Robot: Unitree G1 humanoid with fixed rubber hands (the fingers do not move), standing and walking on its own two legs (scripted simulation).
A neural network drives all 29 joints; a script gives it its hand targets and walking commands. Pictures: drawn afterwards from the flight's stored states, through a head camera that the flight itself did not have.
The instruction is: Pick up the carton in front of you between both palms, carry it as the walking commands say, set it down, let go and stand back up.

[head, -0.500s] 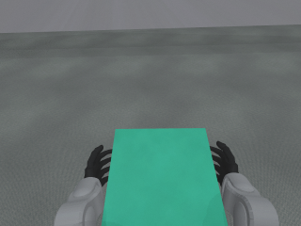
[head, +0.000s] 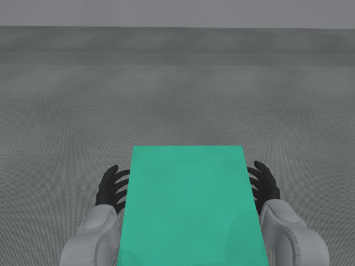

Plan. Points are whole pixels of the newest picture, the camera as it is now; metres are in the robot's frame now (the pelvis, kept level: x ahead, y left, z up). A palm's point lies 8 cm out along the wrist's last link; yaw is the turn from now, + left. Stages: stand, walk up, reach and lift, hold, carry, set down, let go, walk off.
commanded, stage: carry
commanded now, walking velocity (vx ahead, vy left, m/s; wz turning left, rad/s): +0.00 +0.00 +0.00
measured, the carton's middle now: (186, 217) +0.23 +0.00 +0.03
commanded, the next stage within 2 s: hold in 1.84 s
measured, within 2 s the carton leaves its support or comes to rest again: neither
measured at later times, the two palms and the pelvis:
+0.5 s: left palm (122, 153) +0.37 +0.15 +0.07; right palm (243, 149) +0.38 -0.15 +0.07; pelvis +0.14 +0.00 -0.01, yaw +2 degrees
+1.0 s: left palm (121, 160) +0.39 +0.17 +0.01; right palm (232, 156) +0.40 -0.13 +0.01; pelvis +0.12 +0.01 -0.01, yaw +1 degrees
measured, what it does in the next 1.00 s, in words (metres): walks ahead: right foot, then left foot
